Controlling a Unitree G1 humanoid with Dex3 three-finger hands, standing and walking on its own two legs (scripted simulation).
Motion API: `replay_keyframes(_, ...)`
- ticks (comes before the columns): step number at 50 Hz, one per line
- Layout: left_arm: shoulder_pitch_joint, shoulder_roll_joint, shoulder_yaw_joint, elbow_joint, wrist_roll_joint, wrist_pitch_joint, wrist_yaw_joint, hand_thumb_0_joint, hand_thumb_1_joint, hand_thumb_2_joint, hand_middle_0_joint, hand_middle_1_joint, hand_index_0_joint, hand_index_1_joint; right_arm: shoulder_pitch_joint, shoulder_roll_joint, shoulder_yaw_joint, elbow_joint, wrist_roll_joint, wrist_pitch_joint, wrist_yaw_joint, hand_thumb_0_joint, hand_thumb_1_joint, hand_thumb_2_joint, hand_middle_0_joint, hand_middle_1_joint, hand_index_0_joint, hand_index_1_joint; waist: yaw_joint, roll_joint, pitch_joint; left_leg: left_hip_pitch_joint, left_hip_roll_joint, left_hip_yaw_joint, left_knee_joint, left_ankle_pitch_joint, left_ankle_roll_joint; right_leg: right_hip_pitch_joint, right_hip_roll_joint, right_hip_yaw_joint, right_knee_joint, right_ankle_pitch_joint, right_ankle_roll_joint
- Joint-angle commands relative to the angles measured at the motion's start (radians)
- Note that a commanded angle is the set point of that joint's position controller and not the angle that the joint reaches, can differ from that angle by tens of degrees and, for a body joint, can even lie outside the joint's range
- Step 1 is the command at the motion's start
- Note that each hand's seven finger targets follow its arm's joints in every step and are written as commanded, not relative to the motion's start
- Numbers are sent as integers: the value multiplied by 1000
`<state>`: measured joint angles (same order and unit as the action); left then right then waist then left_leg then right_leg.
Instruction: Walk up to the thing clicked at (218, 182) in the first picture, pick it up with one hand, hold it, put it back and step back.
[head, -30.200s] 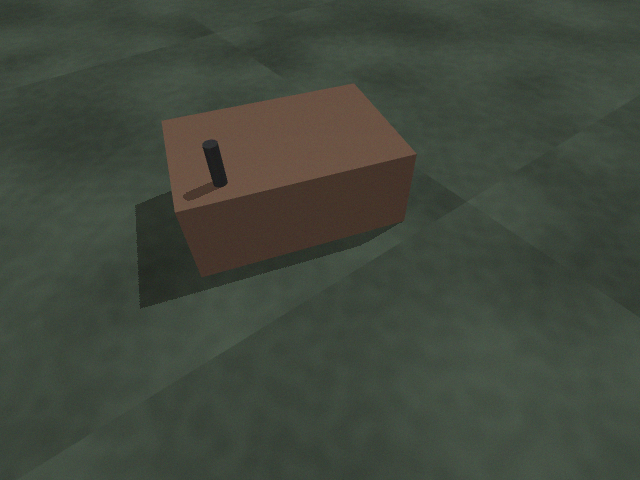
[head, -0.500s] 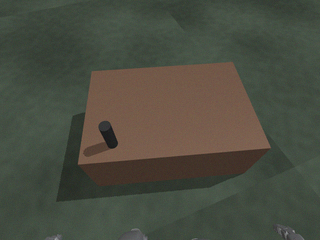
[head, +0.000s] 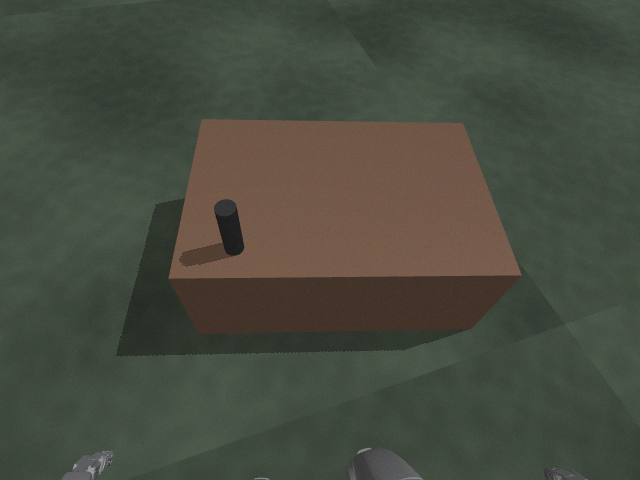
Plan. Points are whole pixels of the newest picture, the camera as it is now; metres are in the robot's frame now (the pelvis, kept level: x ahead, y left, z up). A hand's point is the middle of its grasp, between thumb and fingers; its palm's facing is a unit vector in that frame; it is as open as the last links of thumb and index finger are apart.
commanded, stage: step back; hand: left
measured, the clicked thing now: (230, 229) +0.69 +0.22 -0.32
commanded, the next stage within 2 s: none
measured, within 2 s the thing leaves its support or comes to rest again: neither
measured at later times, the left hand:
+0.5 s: hand out of the picture -0.03 +0.23 -0.15, palm faces +0.02 -0.91 -0.42, open 7.4 cm
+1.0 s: hand out of the picture -0.24 +0.18 -0.14, palm faces +0.01 -0.90 -0.45, open 7.4 cm
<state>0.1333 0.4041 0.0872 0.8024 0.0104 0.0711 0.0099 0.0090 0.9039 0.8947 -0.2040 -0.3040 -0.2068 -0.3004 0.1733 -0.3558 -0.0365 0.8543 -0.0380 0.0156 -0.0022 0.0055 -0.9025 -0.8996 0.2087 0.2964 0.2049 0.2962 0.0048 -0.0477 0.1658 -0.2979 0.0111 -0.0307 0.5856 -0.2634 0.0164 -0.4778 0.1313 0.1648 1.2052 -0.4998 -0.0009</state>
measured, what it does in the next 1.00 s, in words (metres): walks backwards: right foot, then left foot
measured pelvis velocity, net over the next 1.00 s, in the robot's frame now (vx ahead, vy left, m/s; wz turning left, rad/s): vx -0.31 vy -0.09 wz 0.01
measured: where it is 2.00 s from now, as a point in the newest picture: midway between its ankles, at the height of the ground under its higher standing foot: outside the picture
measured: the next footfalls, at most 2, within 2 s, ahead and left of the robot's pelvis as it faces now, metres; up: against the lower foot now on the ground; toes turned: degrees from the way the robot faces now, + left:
right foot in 0.18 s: -0.07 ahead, -0.16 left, +0.00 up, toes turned +1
left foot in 0.50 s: -0.12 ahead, +0.08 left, +0.00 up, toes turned +0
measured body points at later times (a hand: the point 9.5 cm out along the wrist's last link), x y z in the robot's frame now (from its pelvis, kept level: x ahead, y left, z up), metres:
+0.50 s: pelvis -0.15 -0.04 -0.01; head -0.08 -0.05 +0.43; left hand -0.03 +0.28 -0.12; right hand -0.06 -0.36 -0.14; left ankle -0.16 +0.08 -0.73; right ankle -0.11 -0.16 -0.73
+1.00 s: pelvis -0.31 -0.09 -0.01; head -0.25 -0.12 +0.44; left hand -0.24 +0.23 -0.11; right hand -0.18 -0.41 -0.14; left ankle -0.31 +0.06 -0.65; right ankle -0.29 -0.19 -0.73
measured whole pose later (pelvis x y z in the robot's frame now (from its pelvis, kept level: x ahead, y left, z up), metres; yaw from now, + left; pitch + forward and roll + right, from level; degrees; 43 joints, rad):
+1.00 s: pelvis -0.31 -0.09 -0.01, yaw +1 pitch -1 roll +2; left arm 0.20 0.35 0.05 0.87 0.04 0.03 0.02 0.01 0.90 0.89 -0.21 -0.30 -0.21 -0.30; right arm 0.14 -0.42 -0.05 0.86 -0.01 0.07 -0.02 0.00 -0.91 -0.90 0.20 0.30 0.20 0.30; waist 0.03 0.04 0.14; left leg -0.52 -0.12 -0.16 1.19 -0.50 -0.02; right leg -0.31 0.00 0.02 0.66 -0.32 -0.04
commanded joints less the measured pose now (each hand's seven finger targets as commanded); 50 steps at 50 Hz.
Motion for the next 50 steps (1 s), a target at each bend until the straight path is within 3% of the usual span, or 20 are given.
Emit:
replay_keyframes(1, 30, 159, 51, -81, 14, -27, 1, 0, 900, 900, -200, -300, -200, -300, -1, -263, -84, -101, 4, -23, -30, 0, -900, -900, 200, 300, 200, 300, -23, 192, -187, 209, 232, -194, -125, 467, 228, -19, -48, -9, -104, -18, 40)
replay_keyframes(8, 187, 137, 44, 7, 15, -45, -6, 0, 900, 900, -200, -300, -200, -300, -56, -312, -91, -128, 16, 14, -22, 0, -900, -900, 200, 300, 200, 300, 37, 250, -288, 105, 194, -142, 5, 339, 145, 317, -96, -176, -797, 244, -9)
replay_keyframes(9, 193, 176, 56, 13, 27, -50, -4, 0, 900, 900, -200, -300, -200, -300, -50, -275, -77, -130, 23, 19, -19, 0, -900, -900, 200, 300, 200, 300, 36, 197, -263, -31, 146, -139, 44, 201, 93, 387, -134, -108, -805, 280, -25)
replay_keyframes(10, 178, 258, 79, -6, 38, -57, -6, 0, 900, 900, -200, -300, -200, -300, -28, -212, -60, -142, 28, 21, -17, 0, -900, -900, 200, 300, 200, 300, 23, -42, -228, -241, -13, -101, 210, -88, 26, 428, -309, 183, -838, 264, -80)
replay_keyframes(11, 96, 367, 98, -43, 36, -50, -5, 0, 900, 900, -200, -300, -200, -300, -95, -206, -67, -154, 31, 20, -39, 0, -900, -900, 200, 300, 200, 300, 74, -255, -179, -234, -112, -66, 442, -369, -16, 177, -528, 386, -908, 337, -268)
replay_keyframes(12, 40, 351, 89, -69, 33, -56, 0, 0, 900, 900, -200, -300, -200, -300, -105, -253, -82, -140, 29, 25, -43, 0, -900, -900, 200, 300, 200, 300, 52, -192, -106, -189, -74, -161, 603, -364, -24, 31, -564, 415, -936, 332, -302)
replay_keyframes(15, -80, 232, 60, -90, 33, -61, 15, 0, 900, 900, -200, -300, -200, -300, 13, -241, -66, -79, 50, 12, -38, 0, -900, -900, 200, 300, 200, 300, -30, -96, -115, -182, -120, -130, 643, -226, -24, 146, -373, 67, -758, 630, -210)
replay_keyframes(20, 35, 215, 53, -89, 34, -49, 30, 0, 900, 900, -200, -300, -200, -300, -12, -209, -52, -97, 26, -1, -34, 0, -900, -900, 200, 300, 200, 300, 49, -137, -177, -191, -61, -51, 293, -262, -32, 400, -377, 57, -658, 789, -203)
replay_keyframes(23, 10, 222, 42, -99, 16, -33, 24, 0, 900, 900, -200, -300, -200, -300, 54, -202, -62, -66, 18, -7, -27, 0, -900, -900, 200, 300, 200, 300, 18, -116, -218, -31, -49, 33, -53, -92, -7, 398, -342, 24, -548, 768, -167)
replay_keyframes(25, 26, 186, 23, -109, 7, -22, 16, 0, 900, 900, -200, -300, -200, -300, 77, -248, -83, -52, 3, -13, -29, 0, -900, -900, 200, 300, 200, 300, 15, -28, -250, 140, 56, -116, -166, 228, 38, 211, -271, -2, -465, 544, -87)
replay_keyframes(27, -40, 177, 30, -120, -1, -20, 28, 0, 900, 900, -200, -300, -200, -300, 37, -412, -112, -83, 5, -13, -20, 0, -900, -900, 200, 300, 200, 300, -41, 288, -239, 52, 411, -507, -229, 454, 287, 61, -70, -81, -126, -176, -17)
replay_keyframes(28, -47, 194, 37, -100, 7, -17, 32, 0, 900, 900, -200, -300, -200, -300, 13, -383, -112, -74, 2, -15, -23, 0, -900, -900, 200, 300, 200, 300, -29, 221, -211, -3, 403, -474, -222, 436, 306, 76, -68, 0, 3, -160, -16)
replay_keyframes(31, 44, 186, 39, -46, -6, -19, 19, 0, 900, 900, -200, -300, -200, -300, -72, -291, -77, -90, 0, -13, -32, 0, -900, -900, 200, 300, 200, 300, 34, 172, -180, 11, 259, -221, -140, 477, 222, 47, -50, -2, 61, -44, -13)
replay_keyframes(36, 53, 154, 30, -39, 10, -37, 5, 0, 900, 900, -200, -300, -200, -300, -41, -280, -81, -91, -4, 3, -27, 0, -900, -900, 200, 300, 200, 300, 1, 243, -207, 138, 241, -198, -88, 429, 207, 105, -118, -96, -383, -23, 14)
replay_keyframes(39, 148, 146, 31, 22, 18, -59, 10, 0, 900, 900, -200, -300, -200, -300, -72, -290, -74, -91, 15, 30, -17, 0, -900, -900, 200, 300, 200, 300, 40, 221, -283, 105, 174, -126, 39, 367, 139, 313, -91, -192, -811, 251, -6)
replay_keyframes(41, 137, 286, 70, 12, 37, -72, 16, 0, 900, 900, -200, -300, -200, -300, -47, -177, -38, -106, 27, 31, -15, 0, -900, -900, 200, 300, 200, 300, 25, -120, -224, -274, -51, -81, 250, -165, 17, 428, -339, 210, -827, 389, -76)
replay_keyframes(42, 88, 379, 85, -17, 40, -69, 17, 0, 900, 900, -200, -300, -200, -300, -115, -198, -54, -124, 24, 35, -36, 0, -900, -900, 200, 300, 200, 300, 85, -215, -187, -250, -99, -127, 478, -387, -14, 188, -555, 407, -871, 487, -280)
replay_keyframes(43, 52, 349, 78, -32, 30, -75, 20, 0, 900, 900, -200, -300, -200, -300, -114, -235, -70, -108, 26, 40, -40, 0, -900, -900, 200, 300, 200, 300, 59, -128, -140, -220, -76, -209, 609, -368, -20, 91, -564, 406, -878, 483, -299)
replay_keyframes(45, -70, 251, 48, -50, 26, -76, 27, 0, 900, 900, -200, -300, -200, -300, -28, -235, -60, -59, 38, 38, -37, 0, -900, -900, 200, 300, 200, 300, -24, -2, -129, -215, -124, -193, 671, -250, -21, 148, -400, 105, -754, 664, -205)
replay_keyframes(50, 58, 227, 51, -32, 33, -74, 42, 0, 900, 900, -200, -300, -200, -300, -45, -226, -57, -74, 17, 35, -32, 0, -900, -900, 200, 300, 200, 300, 55, -54, -190, -269, -89, -124, 570, -258, -54, 384, -390, 60, -687, 690, -209)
